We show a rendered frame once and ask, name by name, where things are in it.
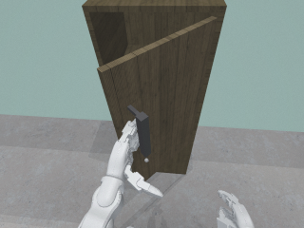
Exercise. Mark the left robot hand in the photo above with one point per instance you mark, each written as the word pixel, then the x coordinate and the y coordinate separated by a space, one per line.
pixel 122 154

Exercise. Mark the right robot hand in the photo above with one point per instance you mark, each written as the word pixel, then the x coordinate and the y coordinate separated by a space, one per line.
pixel 238 218

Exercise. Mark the robot left forearm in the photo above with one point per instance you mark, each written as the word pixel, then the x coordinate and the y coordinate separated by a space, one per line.
pixel 107 203

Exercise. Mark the handle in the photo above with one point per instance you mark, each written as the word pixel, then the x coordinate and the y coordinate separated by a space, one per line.
pixel 142 123

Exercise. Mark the cupboard door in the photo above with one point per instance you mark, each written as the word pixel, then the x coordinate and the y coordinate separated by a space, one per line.
pixel 164 80

